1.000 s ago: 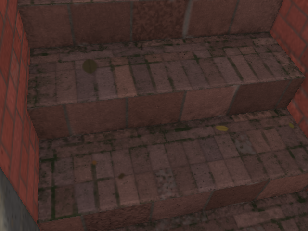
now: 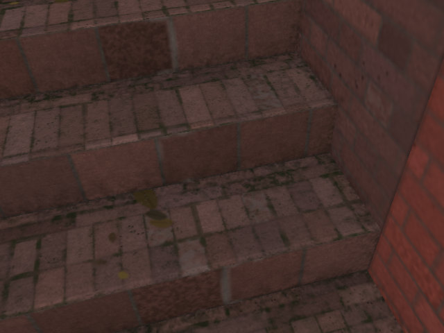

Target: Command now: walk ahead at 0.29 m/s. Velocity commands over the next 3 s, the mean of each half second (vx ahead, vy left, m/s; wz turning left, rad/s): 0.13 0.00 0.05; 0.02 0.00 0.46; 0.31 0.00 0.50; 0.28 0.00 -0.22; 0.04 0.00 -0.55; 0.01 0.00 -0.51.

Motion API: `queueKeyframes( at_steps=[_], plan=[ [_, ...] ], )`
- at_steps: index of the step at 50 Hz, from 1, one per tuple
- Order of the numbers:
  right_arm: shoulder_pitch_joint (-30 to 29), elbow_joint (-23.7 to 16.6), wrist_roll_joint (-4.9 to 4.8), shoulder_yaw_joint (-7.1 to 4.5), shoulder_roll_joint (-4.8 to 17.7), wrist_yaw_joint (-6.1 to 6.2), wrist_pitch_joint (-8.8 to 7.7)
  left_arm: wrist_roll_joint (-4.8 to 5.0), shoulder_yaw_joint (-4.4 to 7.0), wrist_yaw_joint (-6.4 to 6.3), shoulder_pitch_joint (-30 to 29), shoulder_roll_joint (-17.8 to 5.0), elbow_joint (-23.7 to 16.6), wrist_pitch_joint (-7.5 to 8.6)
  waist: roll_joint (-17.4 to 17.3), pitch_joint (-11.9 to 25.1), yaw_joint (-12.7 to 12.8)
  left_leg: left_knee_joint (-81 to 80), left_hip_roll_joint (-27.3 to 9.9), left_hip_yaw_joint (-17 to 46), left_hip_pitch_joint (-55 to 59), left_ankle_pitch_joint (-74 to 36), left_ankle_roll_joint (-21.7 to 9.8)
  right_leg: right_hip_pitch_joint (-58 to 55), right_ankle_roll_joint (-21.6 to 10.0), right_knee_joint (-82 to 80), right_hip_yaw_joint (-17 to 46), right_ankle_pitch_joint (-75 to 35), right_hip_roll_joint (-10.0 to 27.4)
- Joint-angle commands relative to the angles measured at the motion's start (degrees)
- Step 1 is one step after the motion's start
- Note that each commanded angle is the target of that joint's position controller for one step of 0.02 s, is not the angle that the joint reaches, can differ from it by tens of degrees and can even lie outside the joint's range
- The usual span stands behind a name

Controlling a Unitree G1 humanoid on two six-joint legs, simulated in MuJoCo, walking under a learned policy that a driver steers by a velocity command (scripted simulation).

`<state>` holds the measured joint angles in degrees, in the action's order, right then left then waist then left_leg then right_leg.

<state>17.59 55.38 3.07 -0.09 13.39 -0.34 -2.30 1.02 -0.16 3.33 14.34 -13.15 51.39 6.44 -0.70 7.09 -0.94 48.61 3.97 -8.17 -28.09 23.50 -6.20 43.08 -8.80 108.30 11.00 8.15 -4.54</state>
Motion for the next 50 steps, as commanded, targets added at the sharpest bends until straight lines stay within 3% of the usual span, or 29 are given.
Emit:
queueKeyframes(
  at_steps=[1,2,5,7,12,14,16,17,18,19,20,21,22,23,24,26,27,29,30,32,33,34,35,36,38,40,42,45,50],
  plan=[
    [-2.6,-0.4,-0.22,2.74,-7.8,-1.74,-0.93,1.25,-3.4,-0.64,5.4,8.0,-4.4,-0.25,2.7,-10.9,6.5,-26.3,-12.5,16.7,0.0,-14.0,-2.3,19.8,0.7,8.2,1.8,2.6,2.3],
    [-1.6,0.3,-0.24,2.63,-7.1,-1.78,-0.86,1.67,-3.8,-1.06,3.8,8.2,-4.9,-0.65,2.2,-11.3,5.9,-27.2,-12.1,14.2,-0.2,-14.9,-1.8,22.3,2.0,7.3,0.3,1.9,2.7],
    [-1.5,0.8,0.03,2.84,-6.1,-0.39,-0.71,-1.42,-3.01,-2.04,-0.6,4.0,-5.6,-1.8,-1.3,-7.6,4.9,-27.7,-8.8,6.6,-4.5,-31.5,-1.3,12.9,7.8,-11.3,-9.2,-10.6,6.4],
    [4.8,3.7,0.9,2.27,-2.9,0.51,-0.2,-1.05,-2.32,-3.23,1.4,3.6,-2.8,-2.93,-6.5,-3.8,2.7,-25.1,-10.6,7.8,4.4,-41.8,-4.0,15.0,10.5,-2.0,-15.1,-8.0,7.3],
    [18.5,6.9,-1.22,-0.14,1.3,3.41,1.88,-2.9,-4.34,-2.35,-25.9,5.8,-12.6,-1.8,-6.6,-7.7,-8.9,-26.1,-16.8,16.2,33.8,-48.3,-3.2,36.1,11.9,-15.8,-18.7,1.6,12.2],
    [28.1,10.4,-3.03,0.42,-2.6,4.86,3.07,-2.87,-4.65,-0.73,-34.6,6.3,-16.6,-0.24,-5.0,-7.3,-12.3,-24.3,-14.6,14.6,43.6,-61.4,-2.7,37.0,11.2,-23.0,-22.2,10.5,11.0],
    [25.5,10.0,-2.96,1.14,-5.4,4.39,2.48,-4.18,-5.01,-0.21,-31.8,5.8,-17.5,1.57,-4.9,-0.9,-7.2,-20.9,-9.1,9.8,29.5,-106.0,2.9,3.0,6.9,-40.5,-25.9,11.9,4.1],
    [19.2,6.7,-0.63,-0.1,1.1,3.71,0.84,-3.42,-3.5,-0.32,-17.4,1.6,-14.9,1.85,-9.5,8.6,0.3,-12.4,-10.8,14.5,20.5,-111.6,3.8,-25.8,5.0,-55.7,-16.7,5.8,5.3],
    [7.2,3.1,-1.39,-1.77,9.2,2.81,-0.54,-1.39,0.13,-1.62,2.4,-6.1,-6.9,0.74,-10.1,13.4,11.7,-3.9,-11.1,13.3,25.2,-103.5,5.8,-39.6,4.0,-78.1,-10.9,-15.2,7.5],
    [-3.0,-2.7,-2.8,-2.05,9.1,2.22,-1.72,-0.69,1.92,-3.72,7.5,-9.5,-0.2,-1.96,-8.4,8.6,11.2,2.9,-8.2,13.7,29.4,-75.6,6.0,-41.1,5.5,-103.4,-11.2,-32.4,8.6],
    [-7.1,-5.5,-3.59,-1.4,3.6,1.32,-3.08,-0.09,1.28,-5.49,3.7,-8.5,2.9,-4.77,6.9,-2.7,7.4,23.0,-1.3,11.3,8.1,0.3,7.8,-48.9,4.3,-112.2,-7.9,-47.4,15.3],
    [-9.5,-7.2,-4.51,-0.11,-4.2,0.73,-5.17,-4.59,-0.23,-6.21,3.9,-5.3,4.4,-6.15,14.5,-8.8,6.2,52.4,3.7,12.2,-21.5,28.2,7.3,-62.5,6.4,-101.9,-10.2,-73.1,18.3],
    [-4.6,-9.7,-5.41,0.33,-9.6,0.01,-6.63,-9.31,0.06,-5.98,9.7,-6.6,5.5,-5.87,15.0,-3.0,3.5,73.7,7.4,16.2,-42.5,37.5,7.7,-75.1,0.5,-77.2,-7.7,-116.4,28.3],
    [0.8,-9.9,-7.57,-1.08,-6.3,0.01,-6.06,-10.16,0.76,-5.28,8.4,-6.1,5.0,-6.6,7.8,2.9,1.2,78.9,6.2,14.6,-51.0,32.8,7.2,-79.3,-3.2,-77.1,-9.3,-107.1,30.0],
    [-1.1,-12.5,-8.2,-1.26,-4.7,0.63,-4.98,-7.43,0.61,-4.2,3.4,-2.8,4.5,-6.57,5.7,2.2,-0.1,80.2,2.7,12.2,-58.6,31.0,6.8,-80.3,-2.0,-79.8,-11.5,-88.0,27.0],
    [-1.1,-16.3,-7.07,1.72,-8.1,0.58,-2.01,-2.94,1.61,-5.05,-8.7,-4.2,1.6,-7.77,7.3,-0.3,-6.5,73.0,-5.3,11.0,-54.7,27.3,7.2,-63.1,1.9,-87.0,-18.6,-59.3,25.3],
    [-3.6,-20.7,-6.16,2.94,-8.9,0.23,-1.33,-3.09,1.48,-5.52,-18.6,-5.8,-0.9,-9.29,10.4,-4.5,-13.2,56.5,-8.0,7.4,-44.8,18.5,7.9,-45.0,5.5,-91.3,-25.9,-52.3,20.3],
    [2.8,-20.5,-3.83,2.18,-3.6,0.98,-0.96,-3.55,4.5,-7.67,-27.9,-17.1,-7.4,-11.62,10.8,0.6,-15.9,29.6,-2.8,-1.7,-12.1,3.1,9.4,-26.1,3.3,-93.7,-32.5,-60.1,12.9],
    [7.6,-16.0,-2.56,0.44,-1.0,1.86,-0.44,-4.0,5.11,-7.39,-25.5,-18.0,-9.6,-11.1,9.0,6.7,-13.3,36.8,2.4,-6.5,-0.2,-3.4,8.1,-27.0,0.7,-92.0,-30.1,-83.9,18.4],
    [18.9,-13.2,0.52,-3.06,7.0,2.53,0.26,0.02,4.06,-6.04,-26.1,-17.1,-9.7,-11.0,10.0,15.3,-18.2,23.9,3.1,2.9,5.3,-0.7,2.1,-41.1,2.8,-74.3,-27.2,-103.7,21.3],
    [20.6,-13.3,1.34,-4.53,10.6,2.12,0.2,1.97,3.74,-5.79,-25.2,-16.3,-10.0,-11.11,5.3,13.5,-19.2,5.5,1.5,15.8,9.3,-6.5,-3.1,-35.3,5.8,-57.0,-22.3,-82.9,20.7],
    [10.5,-15.5,1.95,-6.92,21.3,3.54,0.79,-0.89,1.6,-4.32,-18.0,-8.6,-11.9,-11.22,-26.9,12.9,-8.2,-17.4,-7.9,50.9,15.6,-24.5,-13.1,-14.4,10.0,-35.1,-18.2,2.4,3.7],
    [0.6,-22.1,3.36,-6.58,20.1,4.81,0.65,-1.75,2.3,-1.64,-11.2,-10.7,-7.2,-9.36,-17.7,19.7,-6.6,-24.9,-15.7,69.5,18.4,-17.2,-18.3,-10.9,9.8,-6.4,-3.9,11.9,-2.8],
    [-0.2,-22.9,0.66,-5.58,16.7,5.17,-0.09,-1.46,2.39,-0.02,-12.9,-9.6,-9.1,-8.11,-9.6,16.6,-5.9,-23.1,-15.0,67.5,12.8,-2.1,-14.4,-6.8,7.8,2.7,-0.5,9.5,-1.5],
    [0.1,-17.8,-3.69,-4.78,10.9,4.19,-1.06,-3.31,0.64,-0.87,-17.8,-2.4,-13.4,-6.88,-1.7,-2.1,-2.5,-20.3,-9.0,51.5,-3.4,16.2,-6.5,-1.0,7.1,-2.1,-2.6,7.4,1.4],
    [-2.9,-16.7,-3.56,-3.58,6.8,3.98,-0.61,-3.84,0.86,-1.59,-17.1,-2.6,-16.5,-6.44,-2.6,-7.2,-0.1,-19.5,-4.6,45.8,-8.7,19.8,-3.9,2.0,6.6,4.7,-4.8,6.8,1.5],
    [-3.9,-17.9,-4.86,-3.78,6.2,4.27,-0.41,-3.57,1.42,-2.47,-14.7,-3.6,-17.9,-6.02,-2.5,-7.0,0.4,-19.7,-3.2,42.1,-4.2,14.0,-3.5,4.4,7.0,8.1,-5.5,2.7,0.9],
    [-2.1,-19.8,-3.88,-3.69,5.4,5.27,2.07,-2.88,1.35,-4.67,-15.6,-2.1,-21.6,-5.95,-1.6,-9.7,0.2,-20.7,-2.4,36.7,-4.2,5.2,-4.5,5.8,9.4,1.2,-6.4,1.9,3.5],
    [-5.9,-24.5,-3.58,-3.94,5.8,7.1,5.14,-3.1,1.48,-6.51,-15.6,0.8,-23.8,-7.21,-8.5,-4.8,0.5,-23.3,-2.4,32.2,-3.9,-4.6,-4.3,-6.5,12.9,-36.7,-13.0,-2.6,4.3]
  ],
)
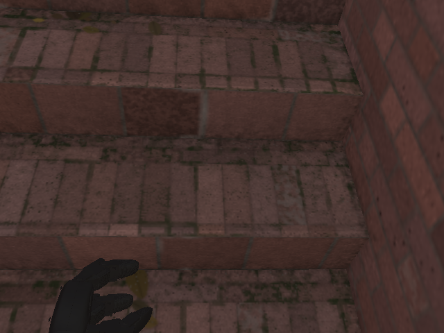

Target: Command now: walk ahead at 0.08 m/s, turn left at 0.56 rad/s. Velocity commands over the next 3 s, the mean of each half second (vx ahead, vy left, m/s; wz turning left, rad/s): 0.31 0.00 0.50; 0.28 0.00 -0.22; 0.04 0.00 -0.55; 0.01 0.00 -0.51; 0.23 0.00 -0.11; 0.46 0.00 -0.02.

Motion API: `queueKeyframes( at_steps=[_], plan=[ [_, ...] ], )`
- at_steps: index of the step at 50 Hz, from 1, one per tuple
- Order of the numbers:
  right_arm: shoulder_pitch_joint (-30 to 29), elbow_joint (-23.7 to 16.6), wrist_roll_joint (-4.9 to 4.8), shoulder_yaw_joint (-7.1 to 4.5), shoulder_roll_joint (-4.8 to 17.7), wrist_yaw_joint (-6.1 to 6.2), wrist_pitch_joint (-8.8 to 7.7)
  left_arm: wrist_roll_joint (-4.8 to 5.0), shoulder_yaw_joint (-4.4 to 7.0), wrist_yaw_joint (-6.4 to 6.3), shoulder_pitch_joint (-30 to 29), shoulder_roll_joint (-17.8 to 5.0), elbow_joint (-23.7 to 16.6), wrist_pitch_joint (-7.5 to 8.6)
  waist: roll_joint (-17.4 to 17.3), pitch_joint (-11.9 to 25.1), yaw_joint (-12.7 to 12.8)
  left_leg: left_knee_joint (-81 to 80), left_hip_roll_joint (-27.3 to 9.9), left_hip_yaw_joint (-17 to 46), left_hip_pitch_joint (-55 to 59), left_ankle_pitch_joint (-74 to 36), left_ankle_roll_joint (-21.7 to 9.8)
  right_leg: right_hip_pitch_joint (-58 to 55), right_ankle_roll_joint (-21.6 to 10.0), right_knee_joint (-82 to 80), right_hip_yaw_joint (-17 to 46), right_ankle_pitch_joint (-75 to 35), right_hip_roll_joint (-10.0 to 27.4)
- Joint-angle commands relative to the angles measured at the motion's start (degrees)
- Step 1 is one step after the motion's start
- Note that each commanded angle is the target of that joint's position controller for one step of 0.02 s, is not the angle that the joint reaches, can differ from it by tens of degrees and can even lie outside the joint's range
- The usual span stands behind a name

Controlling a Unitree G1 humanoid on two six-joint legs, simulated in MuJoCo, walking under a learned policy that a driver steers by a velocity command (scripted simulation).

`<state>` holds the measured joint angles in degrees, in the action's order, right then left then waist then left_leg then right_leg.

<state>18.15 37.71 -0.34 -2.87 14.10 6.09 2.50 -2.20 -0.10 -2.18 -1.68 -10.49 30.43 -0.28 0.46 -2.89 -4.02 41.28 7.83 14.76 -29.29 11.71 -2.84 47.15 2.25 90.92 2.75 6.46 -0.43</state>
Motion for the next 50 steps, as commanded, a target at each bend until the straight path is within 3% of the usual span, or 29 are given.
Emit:
queueKeyframes(
  at_steps=[1,3,5,7,8,9,10,11,14,15,18,22,26,27,28,29,30,31,32,33,34,35,36,37,38,40,42,46,50],
  plan=[
    [-6.3,-6.2,-0.73,-1.43,5.7,0.3,0.93,1.0,1.22,-0.77,2.4,-0.2,-1.0,-1.47,-12.3,7.3,3.9,-17.9,-5.4,6.7,-6.2,11.1,-7.9,-20.0,2.0,-26.5,-8.2,3.6,-1.5],
    [-4.3,-5.5,-0.68,-2.0,7.5,-1.0,0.08,3.37,2.69,-0.54,6.3,-2.5,0.3,-2.2,-18.1,10.7,4.4,-20.9,-8.0,11.7,-4.8,21.7,-9.4,-29.4,1.9,-34.3,-7.5,13.4,-2.1],
    [-4.4,-5.4,-2.08,-1.45,4.9,-2.33,-1.15,4.86,4.36,-1.13,15.2,-5.7,4.1,-1.63,-19.6,10.6,6.6,-16.9,-9.8,14.0,1.9,26.1,-7.6,-33.7,-0.8,-54.3,-3.4,12.2,0.9],
    [-4.5,-6.0,-2.66,-0.64,-0.1,-4.37,-1.79,3.11,5.21,-0.67,23.8,-5.1,10.5,-0.18,-2.2,8.1,7.6,13.7,-2.4,-0.7,-9.1,24.2,-2.4,-45.9,-2.9,-64.9,3.0,10.3,7.8],
    [1.3,-6.6,-1.65,0.75,-6.0,-4.92,-2.93,1.53,4.55,0.05,24.8,-6.8,10.9,0.98,9.6,8.9,3.6,39.8,1.7,-4.5,-20.4,25.8,0.9,-49.3,-9.1,-61.1,17.0,-9.6,20.8],
    [7.2,-6.8,-1.39,-0.94,0.8,-4.77,-3.54,1.23,6.54,0.46,19.8,-11.1,7.9,2.84,14.8,10.5,0.5,52.4,-1.4,-2.9,-26.2,21.1,3.9,-45.8,-19.1,-74.6,39.8,18.2,30.3],
    [1.6,-7.4,-2.01,-1.54,3.2,-4.45,-3.25,3.26,6.5,0.26,17.9,-10.5,8.3,3.07,14.3,2.8,1.7,63.8,-5.3,-5.2,-34.7,15.2,5.1,-42.2,-20.0,-78.8,40.4,41.0,29.2],
    [-5.2,-9.7,-1.86,-1.35,3.5,-4.72,-2.4,4.75,5.85,-0.3,18.0,-9.5,9.9,2.03,9.3,-3.6,3.2,71.7,-6.7,-8.2,-38.7,10.7,5.9,-39.1,-17.0,-78.4,30.8,41.2,24.7],
    [-11.1,-10.9,-1.93,-0.11,-1.6,-6.3,-2.61,3.94,3.42,0.12,29.9,-3.0,15.8,2.01,4.9,-7.2,7.0,70.6,-5.6,-6.1,-41.0,-0.3,2.9,-42.5,-11.8,-75.2,11.9,26.3,16.4],
    [-15.0,-11.1,-2.7,0.46,-3.5,-6.71,-3.09,2.45,2.94,0.03,32.0,-1.0,17.1,2.19,5.5,-7.5,8.5,66.8,-6.6,-7.3,-42.2,-2.3,2.7,-43.5,-10.4,-73.9,7.3,21.4,15.8],
    [-14.3,-9.8,-2.57,1.54,-7.6,-7.1,-1.97,1.96,3.12,-0.64,37.5,-2.0,20.0,2.81,8.2,-6.3,9.3,77.9,-6.0,-9.2,-44.1,-2.9,3.7,-44.0,-12.2,-74.4,5.1,7.3,18.1],
    [-13.1,-10.2,-2.65,2.29,-7.5,-5.47,-1.32,2.37,3.66,-1.48,39.7,-3.5,21.8,3.66,9.3,-8.2,8.5,78.0,-8.8,-5.6,-53.0,2.0,3.6,-48.8,-12.1,-77.4,1.9,1.4,21.6],
    [-25.1,-16.2,-2.45,4.77,-10.0,-6.23,-3.02,2.99,3.33,-3.18,42.0,-2.7,23.0,2.93,8.2,-11.2,9.3,75.5,-13.6,-7.7,-66.0,12.3,3.5,-57.5,-11.2,-82.2,-0.5,3.0,22.5],
    [-28.6,-19.2,-1.9,5.81,-10.1,-7.25,-3.66,2.66,2.76,-3.79,41.2,-1.6,23.4,2.05,6.7,-10.2,8.9,65.8,-17.2,-8.5,-59.9,9.5,3.4,-53.5,-10.2,-85.5,-1.9,4.4,21.3],
    [-29.7,-20.9,-1.93,6.16,-9.2,-8.65,-4.16,3.7,3.05,-3.89,40.5,-2.9,23.7,1.72,6.4,-9.4,7.1,52.2,-20.4,-14.2,-45.1,4.0,2.7,-45.0,-10.0,-91.9,-5.0,6.0,21.1],
    [-34.3,-23.1,-2.75,8.18,-12.1,-9.87,-4.53,5.2,3.19,-3.28,40.8,-5.5,24.9,1.35,6.9,-8.7,7.5,37.1,-19.4,-21.5,-21.2,9.8,0.5,-32.0,-11.6,-99.9,-6.6,-2.5,20.2],
    [-32.2,-22.4,-3.09,6.02,-8.9,-9.46,-4.41,3.79,2.93,-1.97,42.3,-8.2,26.3,1.89,9.5,-4.8,6.4,39.9,-12.4,-31.2,-5.5,18.3,-0.9,-30.4,-14.2,-96.2,-7.6,-30.0,20.6],
    [-24.7,-21.6,-3.49,4.64,-6.3,-8.99,-5.2,2.25,2.97,0.01,41.0,-11.8,27.4,3.17,13.3,1.9,1.6,41.8,-9.3,-30.5,2.3,19.9,-4.4,-36.0,-13.7,-84.3,-9.0,-73.2,19.9],
    [-10.5,-18.9,-4.32,1.26,0.5,-7.71,-5.15,1.27,3.74,0.61,41.3,-16.7,28.0,4.41,17.7,11.6,-6.9,31.6,-6.3,-23.9,12.8,15.7,-7.7,-42.2,-12.1,-72.6,-5.1,-91.6,19.5],
    [0.7,-14.6,-2.29,-0.52,5.0,-7.09,-4.65,3.07,4.44,1.03,40.9,-18.5,27.7,5.93,16.6,19.7,-12.1,19.9,-9.1,-8.2,29.0,4.3,-9.7,-36.2,-7.3,-57.8,-0.4,-84.0,16.3],
    [6.4,-9.1,1.13,-2.84,13.9,-7.26,-4.42,4.39,2.3,1.89,44.2,-8.6,25.4,7.66,-7.6,30.0,-7.4,-4.0,-24.3,25.3,42.0,11.6,-18.0,-22.4,-2.9,-36.9,4.5,-39.3,5.6],
    [9.8,-5.4,4.8,-1.71,13.2,-6.28,-3.63,5.93,3.37,3.85,42.1,-7.3,26.8,9.18,-17.4,37.3,-4.6,-25.4,-30.0,42.8,37.2,18.6,-18.3,-25.3,-1.5,-10.9,11.0,-2.1,-3.0],
    [5.2,-2.7,4.67,-0.21,9.7,-6.96,-4.53,7.66,4.44,4.38,38.6,-2.9,25.7,9.18,-14.3,32.0,-1.0,-27.0,-33.3,38.5,28.0,19.8,-14.6,-19.5,-0.9,8.3,16.6,2.3,-3.7],
    [1.2,0.3,2.2,0.37,7.7,-7.75,-5.08,6.79,3.88,3.7,27.3,0.0,19.8,7.8,-13.2,21.2,0.9,-23.5,-33.2,28.5,19.2,21.2,-9.6,-13.1,-2.7,14.9,11.7,2.3,-1.0],
    [-2.4,4.7,1.27,1.54,2.2,-8.19,-5.7,4.25,2.73,2.96,20.4,2.8,15.9,6.33,-10.9,8.7,3.1,-18.3,-30.9,14.6,9.5,18.8,-5.4,-5.8,-5.5,16.1,9.8,-0.1,0.9],
    [-3.5,9.4,2.95,3.02,-5.2,-7.83,-7.23,2.8,1.4,2.47,16.6,3.9,13.1,4.4,-6.6,3.1,7.3,-11.8,-26.2,-3.3,4.8,5.4,0.5,-1.0,-10.7,17.6,10.5,-8.1,2.9],
    [-4.9,10.5,3.48,3.2,-8.0,-6.42,-7.42,3.4,0.77,2.18,19.7,5.0,13.8,3.34,-6.4,1.8,9.3,-15.0,-26.7,-11.1,6.5,-9.6,2.0,3.9,-11.1,21.3,12.0,-7.6,0.4],
    [-9.1,8.9,5.78,4.42,-4.9,-4.96,-4.38,2.05,0.1,0.59,16.8,3.5,10.7,1.17,-2.5,0.2,11.1,-18.4,-26.0,-24.4,5.2,-22.9,1.4,14.7,-6.6,29.9,5.1,-9.4,-4.6],
    [-4.0,10.1,3.65,4.95,-0.5,-3.06,-2.16,2.36,-0.45,-0.68,12.0,0.4,5.2,-0.1,-5.2,-2.7,9.6,-21.2,-23.6,-28.4,10.7,-17.2,-0.6,26.0,-2.6,37.0,1.7,-4.8,-5.0]
  ],
)
Over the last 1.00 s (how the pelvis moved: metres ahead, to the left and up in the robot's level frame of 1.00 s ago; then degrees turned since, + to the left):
0.34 -0.05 0.20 15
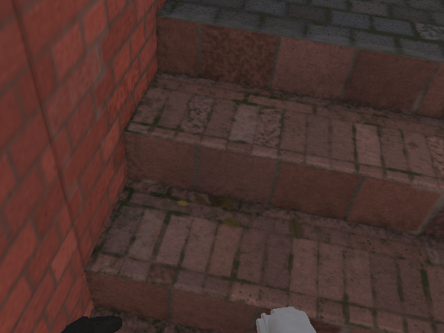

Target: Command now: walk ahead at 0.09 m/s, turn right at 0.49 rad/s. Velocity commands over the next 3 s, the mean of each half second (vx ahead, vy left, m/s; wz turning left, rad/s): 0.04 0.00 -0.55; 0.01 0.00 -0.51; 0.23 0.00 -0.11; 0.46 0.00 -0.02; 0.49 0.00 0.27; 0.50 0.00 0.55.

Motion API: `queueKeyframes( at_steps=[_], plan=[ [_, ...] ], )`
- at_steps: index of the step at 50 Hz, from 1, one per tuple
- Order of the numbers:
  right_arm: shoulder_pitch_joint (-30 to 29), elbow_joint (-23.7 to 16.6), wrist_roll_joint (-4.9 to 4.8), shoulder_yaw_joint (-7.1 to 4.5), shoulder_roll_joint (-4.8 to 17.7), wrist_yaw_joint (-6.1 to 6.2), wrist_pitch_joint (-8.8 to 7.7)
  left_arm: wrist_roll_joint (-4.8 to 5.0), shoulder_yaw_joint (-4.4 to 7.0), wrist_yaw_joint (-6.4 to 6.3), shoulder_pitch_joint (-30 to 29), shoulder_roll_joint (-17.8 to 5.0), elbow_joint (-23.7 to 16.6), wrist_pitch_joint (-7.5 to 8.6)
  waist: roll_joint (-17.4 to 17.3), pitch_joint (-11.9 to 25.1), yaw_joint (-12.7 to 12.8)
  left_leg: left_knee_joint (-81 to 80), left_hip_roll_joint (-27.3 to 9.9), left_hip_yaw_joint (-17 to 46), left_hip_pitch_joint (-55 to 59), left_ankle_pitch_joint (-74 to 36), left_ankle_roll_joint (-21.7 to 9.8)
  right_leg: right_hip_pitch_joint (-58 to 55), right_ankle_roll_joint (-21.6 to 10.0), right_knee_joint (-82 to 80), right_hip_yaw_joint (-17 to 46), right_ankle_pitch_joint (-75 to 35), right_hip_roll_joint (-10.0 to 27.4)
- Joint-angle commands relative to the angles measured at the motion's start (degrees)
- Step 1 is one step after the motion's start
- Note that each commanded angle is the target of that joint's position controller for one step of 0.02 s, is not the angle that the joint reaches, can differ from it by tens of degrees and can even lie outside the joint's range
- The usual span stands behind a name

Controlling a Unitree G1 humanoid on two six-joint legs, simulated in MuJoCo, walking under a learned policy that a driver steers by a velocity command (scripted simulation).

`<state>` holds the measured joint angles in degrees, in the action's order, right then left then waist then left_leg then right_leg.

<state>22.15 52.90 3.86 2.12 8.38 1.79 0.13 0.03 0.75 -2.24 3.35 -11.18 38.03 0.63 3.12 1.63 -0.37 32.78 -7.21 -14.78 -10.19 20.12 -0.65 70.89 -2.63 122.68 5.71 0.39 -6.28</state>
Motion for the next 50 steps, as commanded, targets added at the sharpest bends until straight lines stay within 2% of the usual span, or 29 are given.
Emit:
queueKeyframes(
  at_steps=[1,3,5,6,7,8,9,10,12,13,14,15,16,18,19,20,24,27,31,36,39,41,42,43,44,45,47,49,50],
  plan=[
    [-5.4,-4.3,-1.16,-0.46,6.5,1.71,1.06,-0.34,-1.86,-0.4,1.7,0.9,-6.0,-0.79,-8.2,-7.5,5.7,-15.1,-7.4,-0.1,-6.7,-22.6,-2.2,4.2,2.9,-3.5,-4.0,2.3,3.0],
    [0.6,-4.2,-0.89,-1.83,9.4,3.73,1.88,0.67,-1.69,-0.35,-5.9,-1.6,-9.2,-0.77,-10.8,-7.0,1.2,-18.0,-10.1,2.0,1.7,-23.7,-4.7,8.4,5.2,-8.2,-8.7,5.2,6.0],
    [2.1,-3.2,-1.97,-4.11,13.6,5.1,2.86,-0.52,-3.19,1.94,-9.4,2.4,-12.8,-0.84,-14.1,-3.8,1.4,-19.1,-13.1,2.8,12.9,-30.2,-6.4,11.1,4.5,-10.9,-5.7,14.2,13.0],
    [0.8,-5.1,-2.57,-5.44,16.1,5.04,3.73,0.13,-4.61,2.93,-13.7,4.1,-14.3,-0.86,-11.2,-4.6,0.0,-22.0,-11.5,-0.7,13.0,-29.7,-6.9,6.8,3.6,-25.1,-11.7,21.5,14.0],
    [3.7,-5.6,-2.53,-5.89,15.0,5.24,3.73,0.57,-5.33,4.03,-19.3,4.8,-15.5,-1.46,-7.3,-5.5,-3.3,-23.5,-12.0,0.7,11.3,-31.1,-7.8,1.0,2.3,-33.4,-14.3,23.1,13.8],
    [4.9,-6.0,-3.46,-6.41,15.9,5.34,3.51,0.69,-5.4,4.4,-19.5,5.8,-16.4,-2.22,-6.2,-5.3,-2.8,-23.6,-14.1,1.3,13.0,-38.5,-7.8,-3.1,1.3,-38.5,-15.4,24.8,13.5],
    [0.8,-6.8,-4.28,-7.13,18.4,4.85,2.68,1.03,-4.68,4.76,-13.7,4.9,-14.3,-2.35,-9.3,-2.3,-0.4,-20.8,-13.6,-2.3,13.1,-63.1,-7.7,-12.6,-0.7,-39.9,-20.4,30.5,10.5],
    [-2.0,-7.6,-3.56,-7.37,20.8,4.17,1.55,1.14,-3.71,4.19,-5.9,4.1,-12.6,-2.51,-12.3,2.9,3.0,-14.4,-14.6,-3.1,12.5,-92.5,-9.5,-22.8,-2.7,-38.7,-20.1,31.4,6.9],
    [-5.2,-9.2,-5.69,-7.69,24.1,2.57,0.62,-0.32,-0.63,3.02,6.1,-2.5,-9.8,-2.47,-14.5,13.2,9.7,1.2,-11.8,-1.1,16.1,-117.6,-9.0,-39.3,-7.9,-55.8,-16.5,27.2,-0.6],
    [-5.1,-10.3,-4.94,-7.01,21.2,2.17,-0.47,0.1,1.84,1.89,11.6,-7.1,-7.1,-3.1,-12.0,13.5,11.1,15.1,-8.3,1.4,-3.0,-103.8,-5.4,-53.8,-12.7,-63.3,-2.6,22.4,0.9],
    [-9.5,-14.0,-3.05,-5.2,16.3,0.62,-2.59,-0.91,4.81,-0.18,17.0,-15.8,-6.1,-4.01,7.3,16.8,11.4,41.3,5.3,5.5,-24.7,-31.5,-0.4,-65.6,-22.9,-84.0,31.5,30.5,14.3],
    [-13.0,-13.6,-2.85,-5.86,15.5,-2.29,-4.47,-4.65,4.81,-1.09,11.4,-18.5,-9.5,-2.54,8.8,24.1,9.3,65.8,13.0,24.7,-26.6,-5.4,-0.1,-63.5,-24.2,-100.0,53.6,30.1,20.4],
    [-15.0,-16.0,-3.44,-5.28,12.6,-4.01,-4.74,-4.16,3.25,-0.95,9.7,-14.6,-9.6,-0.97,4.6,19.9,7.0,75.6,11.4,28.1,-31.6,-6.3,-1.4,-59.3,-18.5,-101.2,49.5,32.9,20.6],
    [-17.0,-19.1,-1.72,-3.89,7.7,-3.54,-4.24,1.15,1.74,-0.19,7.9,-6.4,-6.0,0.73,-5.1,2.0,1.7,75.4,8.7,24.3,-38.4,-10.0,-1.5,-43.6,-9.5,-94.7,33.0,39.7,14.7],
    [-12.1,-17.7,-2.66,-3.77,7.6,-2.96,-3.8,2.1,1.19,0.81,5.6,-3.2,-5.3,1.56,-8.3,1.1,-1.6,75.3,7.3,24.2,-36.2,-10.4,-1.5,-39.7,-7.5,-92.7,27.3,38.4,12.6],
    [-7.1,-16.0,-3.86,-3.59,6.9,-2.5,-2.7,3.05,0.82,1.0,1.9,-1.3,-5.9,2.82,-3.4,-1.5,-3.0,76.5,7.8,23.2,-36.5,-10.6,-1.2,-37.4,-8.0,-90.7,23.1,32.8,11.8],
    [-12.7,-20.1,-3.45,-2.34,5.3,-0.2,-2.96,1.13,1.99,0.37,10.3,-7.0,-4.2,2.69,-0.5,-0.5,-1.4,76.2,7.1,21.2,-44.7,-9.9,-0.8,-46.1,-6.9,-92.3,14.2,8.8,9.0],
    [-15.7,-21.7,-1.7,-3.57,7.4,2.52,-2.49,0.39,2.59,-0.84,10.4,-8.8,-6.2,0.68,2.4,1.4,0.0,71.0,6.2,18.5,-44.0,-13.5,3.3,-48.4,-7.5,-93.6,13.9,-0.1,9.1],
    [-15.0,-22.1,-3.49,-5.42,6.0,4.18,-1.67,0.18,2.78,-1.19,10.4,-8.6,-6.9,-0.22,8.5,4.0,0.6,75.8,8.4,16.8,-45.4,-13.1,5.8,-54.1,-10.8,-93.7,18.3,-5.1,11.8],
    [-18.2,-23.6,-4.29,-4.6,4.2,3.53,-1.99,0.03,2.2,-2.27,8.6,-6.1,-8.8,-1.23,7.4,5.3,1.3,61.8,7.6,16.8,-43.6,-12.5,5.5,-60.4,-11.4,-91.2,19.2,-8.6,13.0],
    [-17.9,-23.7,-3.83,-3.58,2.1,1.84,-1.09,1.23,3.48,-0.6,3.9,-7.8,-10.2,-2.57,10.4,5.9,-0.2,26.8,5.7,12.7,-21.4,-6.4,3.0,-50.9,-8.4,-92.8,13.6,-14.8,11.5],
    [-8.7,-21.1,-5.79,-5.46,5.5,1.35,-0.22,2.32,4.31,1.16,2.7,-9.2,-10.4,-1.6,15.0,8.2,-2.3,8.6,5.3,14.6,-9.0,-10.4,0.9,-54.3,-6.6,-91.0,16.7,-29.3,14.0],
    [-7.2,-19.4,-6.02,-6.0,6.5,1.17,-0.7,3.41,3.84,1.9,4.2,-7.6,-10.1,-1.34,12.3,7.4,-2.0,-7.5,6.2,13.5,-6.0,-19.0,-0.1,-59.0,-4.0,-88.3,14.1,-27.8,11.4],
    [-7.8,-17.9,-5.04,-6.45,8.0,0.98,-1.48,3.43,3.19,2.98,7.1,-4.1,-9.6,-0.91,4.0,8.2,1.0,-10.3,4.5,14.7,2.1,-32.3,-0.4,-56.2,-1.7,-81.0,9.7,-15.7,6.8],
    [-3.9,-17.6,-3.17,-6.57,10.1,1.51,-1.64,0.66,2.57,3.89,8.2,-2.1,-10.0,-0.19,-12.9,11.6,-0.4,-4.3,-10.3,26.6,19.0,-77.2,-7.4,-38.3,4.2,-64.9,5.6,24.3,0.1],
    [-3.2,-17.5,-2.94,-6.8,10.9,0.99,-1.78,0.36,3.42,4.31,15.0,-4.3,-8.2,-0.94,-18.3,14.3,2.0,-2.9,-18.7,34.0,14.2,-90.6,-15.5,-37.6,9.7,-45.3,4.9,38.4,0.1],
    [-9.0,-18.9,-3.85,-7.06,9.4,0.9,-1.19,1.18,4.63,4.47,6.8,-8.0,-10.8,-2.88,-17.2,8.2,1.1,-5.7,-13.3,30.8,9.0,-58.1,-15.9,-31.2,11.8,-37.8,3.4,36.2,5.1],
    [-12.0,-18.6,-5.64,-6.74,10.1,1.96,0.77,1.92,4.18,4.52,-0.4,-6.7,-13.5,-4.2,-16.0,0.4,0.3,-9.7,-7.9,25.3,4.5,-41.2,-13.6,-29.3,10.8,-46.6,-0.9,31.4,5.6],
    [-10.9,-18.3,-4.39,-6.56,10.8,2.43,1.35,1.93,2.98,4.83,-5.5,-3.7,-15.7,-4.26,-16.0,0.8,-1.3,-10.6,-8.2,25.7,5.5,-37.6,-13.4,-31.1,10.8,-52.1,-0.4,31.4,6.3]
  ],
)
Over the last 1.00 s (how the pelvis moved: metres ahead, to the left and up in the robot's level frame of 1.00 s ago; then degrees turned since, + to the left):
0.38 0.21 0.20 9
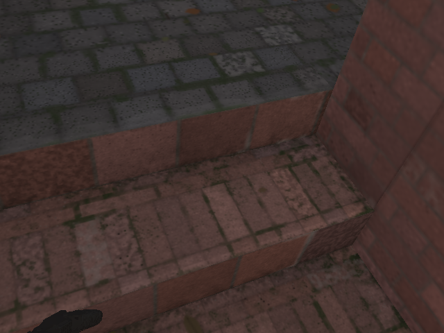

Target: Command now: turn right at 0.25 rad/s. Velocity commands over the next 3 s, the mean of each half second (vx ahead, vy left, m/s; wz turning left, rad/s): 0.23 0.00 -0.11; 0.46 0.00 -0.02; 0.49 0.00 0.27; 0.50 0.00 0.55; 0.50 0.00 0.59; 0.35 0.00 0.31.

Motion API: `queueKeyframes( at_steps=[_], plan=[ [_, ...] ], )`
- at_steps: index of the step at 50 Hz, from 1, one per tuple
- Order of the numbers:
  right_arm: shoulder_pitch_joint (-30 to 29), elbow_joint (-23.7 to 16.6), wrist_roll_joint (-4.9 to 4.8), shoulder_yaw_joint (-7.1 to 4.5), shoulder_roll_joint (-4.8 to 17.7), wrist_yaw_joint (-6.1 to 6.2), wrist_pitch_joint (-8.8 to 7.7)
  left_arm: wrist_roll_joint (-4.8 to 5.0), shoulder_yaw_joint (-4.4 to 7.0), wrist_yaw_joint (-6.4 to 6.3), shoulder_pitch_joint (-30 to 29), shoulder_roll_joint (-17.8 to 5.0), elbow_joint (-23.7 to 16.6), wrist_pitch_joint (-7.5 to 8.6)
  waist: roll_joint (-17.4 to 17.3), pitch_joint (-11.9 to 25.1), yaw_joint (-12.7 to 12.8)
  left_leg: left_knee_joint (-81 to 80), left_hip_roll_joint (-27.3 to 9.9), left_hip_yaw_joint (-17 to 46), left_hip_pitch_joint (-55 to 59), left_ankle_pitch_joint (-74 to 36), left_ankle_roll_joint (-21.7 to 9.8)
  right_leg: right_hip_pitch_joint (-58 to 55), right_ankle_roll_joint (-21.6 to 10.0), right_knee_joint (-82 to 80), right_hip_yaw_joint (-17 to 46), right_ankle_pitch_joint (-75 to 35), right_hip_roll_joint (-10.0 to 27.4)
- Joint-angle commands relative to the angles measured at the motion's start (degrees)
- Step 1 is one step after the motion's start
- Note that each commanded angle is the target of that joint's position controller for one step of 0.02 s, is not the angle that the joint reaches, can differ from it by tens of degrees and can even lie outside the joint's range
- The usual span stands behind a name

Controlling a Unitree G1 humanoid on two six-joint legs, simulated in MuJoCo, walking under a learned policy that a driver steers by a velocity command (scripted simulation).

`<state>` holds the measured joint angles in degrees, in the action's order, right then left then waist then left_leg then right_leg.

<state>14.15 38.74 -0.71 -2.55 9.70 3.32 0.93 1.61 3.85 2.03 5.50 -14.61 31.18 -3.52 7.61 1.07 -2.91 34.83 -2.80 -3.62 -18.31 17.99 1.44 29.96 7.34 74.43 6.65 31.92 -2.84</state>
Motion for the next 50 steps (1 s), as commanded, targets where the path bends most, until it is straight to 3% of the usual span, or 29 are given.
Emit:
queueKeyframes(
  at_steps=[1,3,5,8,10,12,13,14,18,20,21,22,23,27,30,31,32,34,35,36,37,38,39,41,43,44,46,47,50],
  plan=[
    [-3.0,-3.7,0.29,-1.46,8.3,0.87,0.64,0.3,-0.79,0.84,-7.3,1.3,-7.4,-0.32,-18.2,1.6,0.6,-14.2,-11.1,11.5,12.4,-30.4,-14.5,5.9,0.0,-10.7,-5.2,-2.1,3.5],
    [-5.3,-3.6,0.66,-0.8,8.1,0.48,0.02,-0.28,-1.58,0.8,-6.7,4.0,-6.6,0.06,-19.8,3.3,0.8,-16.2,-10.6,10.1,10.2,-27.8,-13.3,-3.6,-2.0,-21.9,-5.3,-5.1,5.8],
    [-5.2,-2.2,0.9,-0.31,7.6,-0.18,-0.44,-0.65,-1.11,0.64,-2.9,3.3,-4.6,-0.03,-20.6,4.9,1.2,-17.2,-9.9,8.4,9.5,-23.7,-13.3,-9.8,-3.1,-29.3,-7.9,-9.1,4.6],
    [-1.8,0.5,1.44,0.62,6.5,-1.53,-0.88,-1.06,-0.58,0.58,3.1,4.1,-1.2,0.18,-17.2,2.7,2.4,-21.2,-8.4,7.7,4.2,5.2,-11.5,-17.9,-4.8,-39.0,-10.1,-12.9,3.2],
    [-2.5,0.3,1.27,0.32,8.1,-2.25,-1.0,-0.97,-0.02,0.37,3.0,2.2,-2.0,0.95,-16.3,-0.5,2.9,-21.5,-7.5,9.1,2.9,16.6,-10.2,-17.2,-6.2,-42.4,-10.2,-9.5,2.7],
    [-4.9,-0.3,1.24,0.23,7.0,-2.4,-2.17,-1.61,-0.17,-0.2,3.6,0.8,-2.6,1.95,-11.0,-0.7,2.6,-14.4,-4.9,6.7,2.3,11.5,-9.3,-17.2,-8.2,-44.8,-6.2,-11.6,5.4],
    [-0.9,0.8,0.81,-0.07,6.2,-1.79,-2.97,-2.39,1.4,-0.32,5.7,-4.0,-1.4,2.28,-0.4,-1.3,1.8,-7.8,-0.6,0.1,2.0,7.1,-7.1,-14.0,-10.9,-49.9,-0.1,-2.2,7.6],
    [0.3,1.6,0.36,-0.22,6.3,-1.48,-3.79,-1.51,1.74,-0.46,7.3,-4.3,-1.1,2.16,4.9,-3.4,2.3,-2.0,0.5,-1.8,0.2,6.0,-6.3,-13.0,-14.1,-55.1,5.6,3.4,9.8],
    [-1.4,3.0,-0.51,0.41,4.2,-2.65,-5.87,-0.23,1.66,-1.8,18.4,-2.7,2.6,3.52,10.5,-5.7,6.4,14.5,2.2,-0.2,-14.6,6.5,-9.1,-22.6,-20.8,-59.0,17.3,-7.8,15.9],
    [-3.5,3.7,-1.38,0.29,4.1,-3.94,-6.53,-1.01,1.82,-1.98,24.7,-2.3,5.0,4.66,9.2,-3.4,8.9,46.4,4.6,1.9,-25.6,17.8,-8.1,-27.7,-25.9,-57.6,23.2,-21.9,20.2],
    [-2.9,4.3,-2.27,0.48,1.8,-4.3,-6.57,-1.26,1.77,-1.87,26.3,-2.5,6.6,5.28,6.9,-2.2,8.3,68.5,5.8,4.4,-35.4,16.8,-7.5,-30.6,-28.1,-54.8,24.1,-30.0,21.3],
    [-4.3,3.2,-1.89,1.59,-1.6,-3.53,-6.72,-1.7,1.14,-1.99,27.7,-2.1,9.4,6.04,4.6,-1.1,8.3,87.3,6.3,6.3,-45.4,18.2,-7.0,-34.2,-28.7,-53.6,23.7,-34.6,22.6],
    [-6.9,0.6,-2.77,2.78,-4.1,-3.05,-6.66,-2.72,0.36,-1.93,28.6,0.3,11.9,6.35,1.4,-1.3,8.1,102.6,7.8,9.7,-54.7,19.3,-7.2,-36.7,-27.2,-53.2,22.1,-38.8,23.1],
    [-15.0,-7.5,-1.41,7.01,-8.9,-4.42,-5.65,-2.83,-1.98,-3.04,29.5,4.8,18.8,6.51,-8.9,-2.5,4.9,107.6,5.9,15.3,-74.5,22.6,-8.6,-41.3,-18.9,-53.3,12.8,-24.2,22.9],
    [-17.0,-11.9,0.67,8.77,-6.7,-3.72,-5.38,-2.73,-3.04,-4.3,14.7,0.1,16.9,6.38,-9.0,-8.4,-2.2,73.5,0.5,6.8,-51.4,6.1,-5.6,-3.7,-16.7,-66.8,-0.9,-21.7,16.5],
    [-19.5,-12.8,2.35,9.29,-6.0,-2.83,-5.7,-2.47,-2.64,-4.52,14.6,-1.4,17.3,6.81,-8.6,-8.2,-1.8,58.2,-0.1,-2.2,-32.6,0.1,-5.4,10.4,-18.0,-75.4,-3.7,-29.1,15.1],
    [-20.1,-11.8,2.94,8.7,-5.8,-2.15,-5.99,-1.07,-1.62,-4.23,17.3,-4.6,18.8,7.79,-4.7,-3.7,-0.1,51.6,2.2,-8.6,-15.7,2.0,-7.0,11.1,-19.0,-77.9,-4.5,-51.0,14.0],
    [-10.0,-6.9,2.01,6.21,-2.1,-2.1,-7.11,-0.25,0.32,-3.81,24.4,-12.4,22.2,7.67,5.9,9.0,-3.5,47.3,8.9,-12.0,-8.2,14.4,-8.5,-12.9,-20.2,-58.8,-8.1,-117.0,14.8],
    [-4.0,-4.3,1.49,4.61,1.8,-2.34,-6.89,0.01,0.07,-3.47,24.9,-10.4,23.0,7.17,11.1,11.5,-6.2,37.6,9.4,-5.9,-8.3,14.7,-10.0,-23.8,-18.4,-48.1,-6.7,-128.5,15.3],
    [2.4,-0.6,2.06,2.7,6.9,-2.37,-6.26,-0.54,-0.15,-3.29,25.0,-7.7,22.8,7.8,7.7,13.4,-7.6,30.8,7.4,7.8,0.2,8.8,-13.1,-19.4,-17.4,-35.4,-5.2,-123.0,14.2],
    [11.7,3.8,2.95,-0.07,15.1,-2.67,-5.06,-1.45,-1.16,-2.19,22.0,-2.0,21.1,8.68,-20.7,15.9,-8.6,8.1,-5.5,37.9,14.8,-1.5,-21.7,-1.9,-13.5,-12.5,-2.9,-73.2,4.1],
    [16.6,7.6,4.08,-0.38,15.6,-1.41,-4.39,-1.32,-1.38,-0.31,17.5,-0.1,21.1,10.44,-30.2,18.5,-9.2,-13.0,-12.7,62.0,15.2,1.8,-26.6,5.4,-11.3,18.2,6.3,-25.5,-6.2],
    [13.6,9.0,2.62,0.19,11.4,-0.9,-4.41,-0.48,-1.64,1.72,17.5,2.2,19.1,10.97,-23.0,9.0,-6.2,-15.8,-12.5,58.4,5.9,21.3,-23.3,14.1,-11.4,31.8,9.5,-24.1,-4.4],
    [8.4,14.6,1.54,1.62,1.9,-2.51,-4.89,-0.36,-2.76,0.98,5.6,4.8,12.3,9.67,-12.3,-5.2,-1.5,-11.0,-11.9,42.0,-9.8,26.1,-18.0,24.3,-14.0,39.2,1.5,-24.4,-0.4],
    [7.3,18.9,2.95,3.31,-6.1,-3.4,-4.99,0.36,-3.79,0.05,10.8,7.7,12.8,8.4,-11.3,-5.7,3.8,-10.3,-8.4,28.1,-12.0,15.4,-13.6,25.2,-15.2,46.5,3.2,-25.9,-0.7],
    [6.7,19.6,3.37,3.67,-7.4,-3.62,-4.59,0.59,-4.12,-0.42,12.1,8.3,12.8,7.96,-11.4,-6.8,5.0,-10.2,-8.1,22.6,-12.7,10.4,-12.4,28.0,-15.5,46.6,4.0,-26.1,-0.4],
    [8.1,20.8,2.55,3.34,-5.3,-3.96,-3.41,0.41,-6.25,-0.84,7.0,12.2,8.1,7.39,-11.0,-8.7,5.5,-12.8,-8.0,15.2,-10.2,1.1,-11.5,38.0,-15.0,47.8,4.3,-23.8,0.5],
    [5.3,19.7,2.82,3.5,-4.3,-4.26,-3.17,0.97,-6.25,-1.02,6.9,10.3,7.3,7.07,-10.8,-9.7,6.3,-14.3,-7.6,12.1,-12.6,-0.7,-11.7,38.5,-13.4,42.8,4.1,-23.8,1.6],
    [5.5,17.9,2.2,3.34,-0.7,-3.35,-4.0,-0.23,-5.59,-1.14,5.7,7.1,5.7,6.13,-10.7,-5.3,6.2,-19.0,-8.3,9.8,-11.0,-5.0,-13.0,35.1,-8.9,36.6,-3.0,-28.5,5.3]
  ],
)
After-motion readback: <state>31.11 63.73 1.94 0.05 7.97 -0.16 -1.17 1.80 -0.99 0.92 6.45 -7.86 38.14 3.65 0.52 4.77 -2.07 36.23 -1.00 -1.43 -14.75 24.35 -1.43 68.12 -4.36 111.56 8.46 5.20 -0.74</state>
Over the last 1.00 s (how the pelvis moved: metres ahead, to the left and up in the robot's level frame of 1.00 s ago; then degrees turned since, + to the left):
0.32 0.02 0.17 -32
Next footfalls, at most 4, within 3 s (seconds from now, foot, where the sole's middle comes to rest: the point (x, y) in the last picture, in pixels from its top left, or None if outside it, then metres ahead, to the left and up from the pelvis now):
0.22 right None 0.03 -0.12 -0.76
0.70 left None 0.33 0.10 -0.58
1.24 right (283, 201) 0.73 -0.22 -0.41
1.78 left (186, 74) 1.02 0.05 -0.23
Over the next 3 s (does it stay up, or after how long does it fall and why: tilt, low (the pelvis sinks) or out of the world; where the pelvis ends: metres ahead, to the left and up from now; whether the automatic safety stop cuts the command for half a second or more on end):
stays up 1.36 0.26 0.55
